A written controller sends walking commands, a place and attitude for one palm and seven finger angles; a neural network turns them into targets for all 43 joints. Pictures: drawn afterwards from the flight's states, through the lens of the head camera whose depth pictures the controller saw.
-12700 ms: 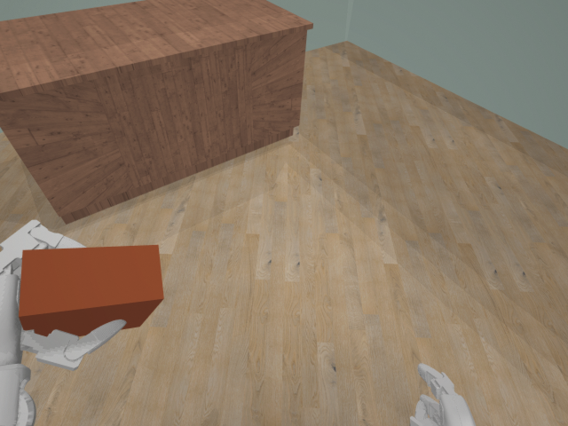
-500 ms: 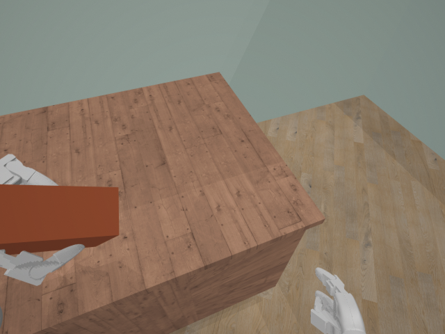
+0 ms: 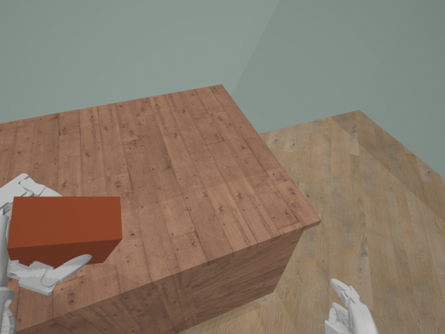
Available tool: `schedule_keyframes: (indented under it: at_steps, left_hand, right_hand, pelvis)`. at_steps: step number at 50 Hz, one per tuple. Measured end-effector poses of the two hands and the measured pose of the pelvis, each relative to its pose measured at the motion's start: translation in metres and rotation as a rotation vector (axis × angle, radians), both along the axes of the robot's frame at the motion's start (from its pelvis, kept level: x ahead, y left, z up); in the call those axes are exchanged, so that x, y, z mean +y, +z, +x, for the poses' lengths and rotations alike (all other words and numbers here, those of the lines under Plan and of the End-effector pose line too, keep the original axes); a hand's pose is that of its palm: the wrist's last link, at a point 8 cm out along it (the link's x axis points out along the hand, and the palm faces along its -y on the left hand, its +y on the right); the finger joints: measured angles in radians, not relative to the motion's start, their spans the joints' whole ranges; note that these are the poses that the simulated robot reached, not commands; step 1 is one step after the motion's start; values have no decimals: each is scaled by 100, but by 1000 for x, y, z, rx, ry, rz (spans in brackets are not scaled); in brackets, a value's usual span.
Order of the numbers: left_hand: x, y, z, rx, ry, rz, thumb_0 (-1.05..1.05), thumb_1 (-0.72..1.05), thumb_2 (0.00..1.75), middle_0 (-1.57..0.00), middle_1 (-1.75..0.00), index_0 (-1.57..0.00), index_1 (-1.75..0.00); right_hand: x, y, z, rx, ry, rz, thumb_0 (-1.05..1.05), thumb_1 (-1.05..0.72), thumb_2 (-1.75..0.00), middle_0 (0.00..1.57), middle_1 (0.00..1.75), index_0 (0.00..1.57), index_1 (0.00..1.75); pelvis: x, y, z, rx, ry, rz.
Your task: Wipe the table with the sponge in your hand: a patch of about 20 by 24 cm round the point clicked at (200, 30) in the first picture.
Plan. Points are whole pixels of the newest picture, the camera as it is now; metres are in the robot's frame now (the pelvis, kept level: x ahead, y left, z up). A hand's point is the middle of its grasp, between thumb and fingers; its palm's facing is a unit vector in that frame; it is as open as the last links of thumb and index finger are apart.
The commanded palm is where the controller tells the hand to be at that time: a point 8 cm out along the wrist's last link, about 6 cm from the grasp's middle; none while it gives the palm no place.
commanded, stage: come to a stop and stand still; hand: left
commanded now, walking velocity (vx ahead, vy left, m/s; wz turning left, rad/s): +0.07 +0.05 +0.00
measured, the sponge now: (81, 234) +0.22 +0.22 +0.14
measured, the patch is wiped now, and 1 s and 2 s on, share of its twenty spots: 0.00 0.00 0.00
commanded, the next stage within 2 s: look again from close up in 0.22 s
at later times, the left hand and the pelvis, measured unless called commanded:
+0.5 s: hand (60, 222) +0.24 +0.26 +0.13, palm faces +0.18 -0.86 -0.47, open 10.1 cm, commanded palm +0.19 +0.31 +0.17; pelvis +0.01 +0.04 +0.00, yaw -2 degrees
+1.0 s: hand (8, 184) +0.25 +0.31 +0.19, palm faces +0.45 -0.74 -0.49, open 10.1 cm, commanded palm +0.16 +0.31 +0.17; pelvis +0.01 +0.02 +0.00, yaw +1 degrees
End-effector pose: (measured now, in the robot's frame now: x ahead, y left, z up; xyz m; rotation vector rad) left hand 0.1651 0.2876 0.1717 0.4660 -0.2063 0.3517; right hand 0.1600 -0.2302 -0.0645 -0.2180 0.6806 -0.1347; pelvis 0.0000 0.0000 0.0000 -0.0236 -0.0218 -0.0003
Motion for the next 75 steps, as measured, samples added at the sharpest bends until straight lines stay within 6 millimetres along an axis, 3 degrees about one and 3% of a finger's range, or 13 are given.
schedule_keyframes:
  at_steps: [9,16,21,24,28,33,38,45,53,59,63,69,75]
  left_hand:
    - [5,-13,7,8,41,-60,-1,-50,102,-73,-137,-74,-136]
    - [53,39,47,-199,44,153,-1,-50,102,-73,-137,-74,-136]
    - [22,11,46,-61,-111,89,-1,-50,102,-73,-137,-74,-136]
    - [13,-13,41,59,-181,60,-1,-50,102,-73,-137,-74,-136]
    - [34,-26,41,97,-134,65,-1,-50,102,-73,-137,-74,-136]
    - [57,-8,45,-34,-25,70,-1,-50,102,-73,-137,-74,-136]
    - [43,13,43,-150,-52,47,-1,-50,102,-73,-137,-74,-136]
    - [35,1,41,-66,-87,28,-1,-50,102,-73,-137,-74,-136]
    - [66,43,41,-211,52,194,-1,-50,102,-73,-137,-74,-136]
    - [16,8,23,-83,-91,72,-1,-50,102,-73,-137,-74,-136]
    - [12,-20,14,51,-104,52,-1,-50,102,-73,-137,-74,-136]
    - [37,-22,3,65,24,59,-1,-50,102,-73,-137,-74,-136]
    - [28,3,-13,-76,33,36,-1,-50,102,-73,-137,-74,-136]
  right_hand:
    - [-3,-15,-17,82,-21,-18,1,-90,-90,20,30,20,30]
    - [14,-17,-16,108,43,-4,1,-91,-90,20,30,20,30]
    - [30,-14,-12,50,7,48,1,-90,-90,20,30,20,30]
    - [41,-15,-7,56,3,48,1,-90,-90,20,30,20,30]
    - [54,-12,5,76,39,22,1,-90,-90,20,30,20,30]
    - [64,-5,28,46,122,-3,1,-90,-90,20,30,21,30]
    - [69,6,48,-30,149,5,1,-90,-90,21,30,21,30]
    - [63,14,49,-68,108,14,1,-90,-90,21,30,21,30]
    - [40,-3,15,34,157,-12,1,-90,-90,21,30,21,30]
    - [13,-7,-12,74,90,-34,1,-90,-90,21,30,21,30]
    - [2,-9,-22,111,44,-59,1,-90,-90,20,30,21,30]
    - [1,-8,-20,106,55,-66,1,-90,-90,20,30,20,30]
    - [17,-4,-3,35,106,-43,1,-90,-90,20,30,20,30]
  pelvis:
    - [6,-1,1,-8,7,2]
    - [11,-4,-9,1,-22,8]
    - [31,-2,4,14,-46,12]
    - [37,-2,12,17,-43,17]
    - [37,-2,18,16,-28,21]
    - [37,-3,20,11,-12,13]
    - [40,-3,22,10,-15,5]
    - [37,0,19,17,-19,6]
    - [20,-5,4,29,2,16]
    - [22,-4,5,26,-4,18]
    - [19,-3,3,17,8,20]
    - [14,-4,-3,6,30,11]
    - [18,-4,-8,-8,33,8]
